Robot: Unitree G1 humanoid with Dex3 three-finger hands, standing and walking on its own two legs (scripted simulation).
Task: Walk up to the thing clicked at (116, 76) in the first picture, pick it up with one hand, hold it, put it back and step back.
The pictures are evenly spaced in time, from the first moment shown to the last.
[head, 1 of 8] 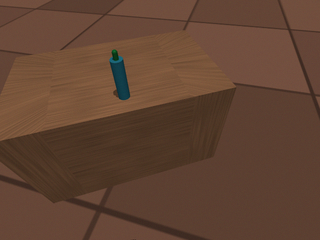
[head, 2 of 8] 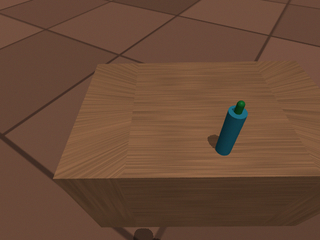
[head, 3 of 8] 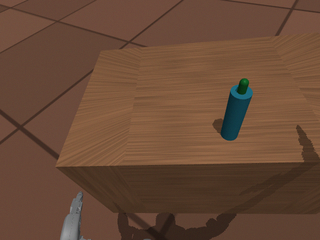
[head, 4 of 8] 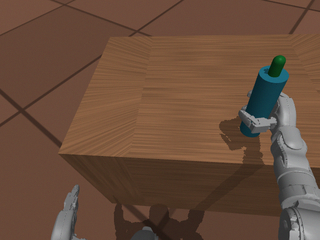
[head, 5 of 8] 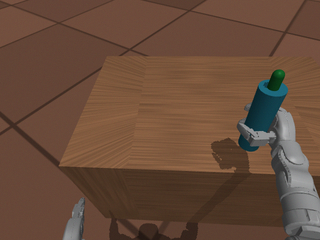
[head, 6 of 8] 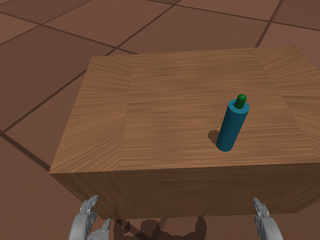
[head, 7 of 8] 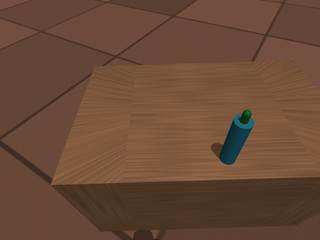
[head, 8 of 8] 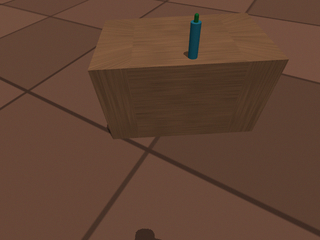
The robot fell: no
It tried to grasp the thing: yes
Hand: right
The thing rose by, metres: 0.23
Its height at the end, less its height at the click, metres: +0.00
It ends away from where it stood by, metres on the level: 0.03
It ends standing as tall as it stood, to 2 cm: yes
